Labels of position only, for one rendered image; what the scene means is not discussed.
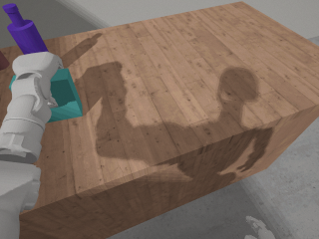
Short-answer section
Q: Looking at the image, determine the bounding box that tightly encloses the table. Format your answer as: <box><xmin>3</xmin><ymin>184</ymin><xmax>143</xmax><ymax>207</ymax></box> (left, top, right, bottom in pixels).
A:
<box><xmin>0</xmin><ymin>1</ymin><xmax>319</xmax><ymax>239</ymax></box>

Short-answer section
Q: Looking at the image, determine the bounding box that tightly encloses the robot left upper arm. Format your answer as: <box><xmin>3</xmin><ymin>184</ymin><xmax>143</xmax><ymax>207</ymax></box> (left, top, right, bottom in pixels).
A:
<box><xmin>0</xmin><ymin>160</ymin><xmax>42</xmax><ymax>239</ymax></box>

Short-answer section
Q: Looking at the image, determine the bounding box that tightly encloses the sponge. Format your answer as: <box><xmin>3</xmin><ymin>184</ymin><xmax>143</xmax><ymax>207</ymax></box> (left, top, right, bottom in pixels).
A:
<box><xmin>9</xmin><ymin>68</ymin><xmax>83</xmax><ymax>123</ymax></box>

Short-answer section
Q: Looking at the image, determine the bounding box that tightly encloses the right robot hand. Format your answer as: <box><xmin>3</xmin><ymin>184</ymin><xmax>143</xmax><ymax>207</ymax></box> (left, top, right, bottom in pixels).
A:
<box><xmin>244</xmin><ymin>216</ymin><xmax>275</xmax><ymax>239</ymax></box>

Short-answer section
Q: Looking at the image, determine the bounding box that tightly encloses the robot left forearm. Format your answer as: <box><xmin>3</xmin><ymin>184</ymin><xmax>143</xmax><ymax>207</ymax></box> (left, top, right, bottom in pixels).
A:
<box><xmin>0</xmin><ymin>70</ymin><xmax>52</xmax><ymax>164</ymax></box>

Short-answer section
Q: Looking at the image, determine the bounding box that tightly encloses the left robot hand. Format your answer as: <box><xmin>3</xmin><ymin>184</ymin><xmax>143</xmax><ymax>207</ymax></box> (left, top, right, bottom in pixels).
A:
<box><xmin>12</xmin><ymin>51</ymin><xmax>64</xmax><ymax>109</ymax></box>

